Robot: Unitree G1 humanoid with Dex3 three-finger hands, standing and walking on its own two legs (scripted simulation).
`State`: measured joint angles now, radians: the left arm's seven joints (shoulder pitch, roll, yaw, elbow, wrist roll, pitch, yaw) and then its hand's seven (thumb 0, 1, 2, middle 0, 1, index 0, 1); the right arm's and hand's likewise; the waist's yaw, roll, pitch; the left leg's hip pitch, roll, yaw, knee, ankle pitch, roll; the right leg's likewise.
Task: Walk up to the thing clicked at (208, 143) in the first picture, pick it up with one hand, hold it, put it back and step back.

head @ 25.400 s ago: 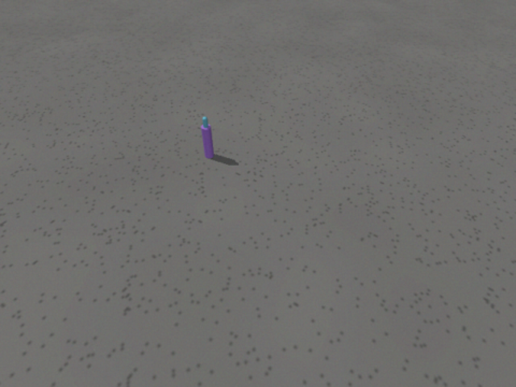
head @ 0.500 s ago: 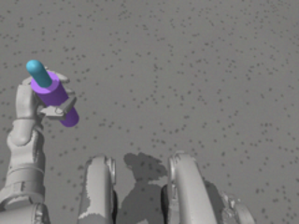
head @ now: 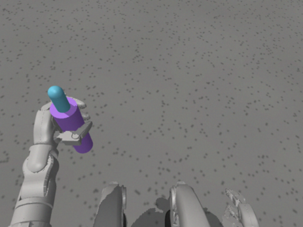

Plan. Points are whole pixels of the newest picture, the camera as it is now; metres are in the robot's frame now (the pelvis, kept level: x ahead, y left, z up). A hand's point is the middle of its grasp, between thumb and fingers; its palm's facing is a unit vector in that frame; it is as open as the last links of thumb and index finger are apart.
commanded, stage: hold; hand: left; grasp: from the side
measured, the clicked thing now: (72, 124) +0.38 +0.20 +0.02
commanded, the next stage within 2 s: none
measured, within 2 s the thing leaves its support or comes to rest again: neither
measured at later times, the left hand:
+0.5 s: hand (64, 104) +0.37 +0.19 +0.12, palm faces +0.05 -1.00 -0.02, open 7.4 cm
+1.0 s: hand (62, 89) +0.38 +0.18 +0.16, palm faces +0.03 -1.00 +0.00, open 7.4 cm
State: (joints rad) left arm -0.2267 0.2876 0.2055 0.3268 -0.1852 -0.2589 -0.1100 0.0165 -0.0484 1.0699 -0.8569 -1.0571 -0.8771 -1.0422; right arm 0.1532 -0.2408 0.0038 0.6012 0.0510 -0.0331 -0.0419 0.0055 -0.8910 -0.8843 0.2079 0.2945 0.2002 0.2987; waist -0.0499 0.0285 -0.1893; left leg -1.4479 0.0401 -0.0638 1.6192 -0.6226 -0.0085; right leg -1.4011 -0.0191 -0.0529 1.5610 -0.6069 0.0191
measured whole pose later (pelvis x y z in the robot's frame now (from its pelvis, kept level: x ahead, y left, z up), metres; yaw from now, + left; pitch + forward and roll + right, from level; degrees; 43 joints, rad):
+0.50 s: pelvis +0.02 +0.00 +0.09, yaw +1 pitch +18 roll -3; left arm -0.18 0.25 0.16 0.38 -0.20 -0.31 -0.13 0.02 -0.06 1.08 -0.86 -1.06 -0.88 -1.05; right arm 0.22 -0.22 0.01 0.64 0.03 -0.06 -0.04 0.01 -0.90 -0.89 0.21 0.29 0.20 0.30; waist -0.04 0.02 -0.12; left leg -1.04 0.04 -0.04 1.27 -0.54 -0.01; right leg -1.00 -0.02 -0.05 1.21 -0.52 0.02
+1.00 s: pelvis +0.04 +0.00 +0.13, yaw +1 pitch +12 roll -2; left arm -0.18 0.23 0.15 0.45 -0.20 -0.34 -0.15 0.02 -0.06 1.08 -0.86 -1.06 -0.88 -1.05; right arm 0.23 -0.23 0.01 0.64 0.02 -0.06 -0.04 0.01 -0.90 -0.89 0.21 0.29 0.20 0.30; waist -0.03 0.01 -0.08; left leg -0.80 0.04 -0.03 1.06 -0.48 -0.01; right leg -0.77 -0.02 -0.04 1.01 -0.46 0.02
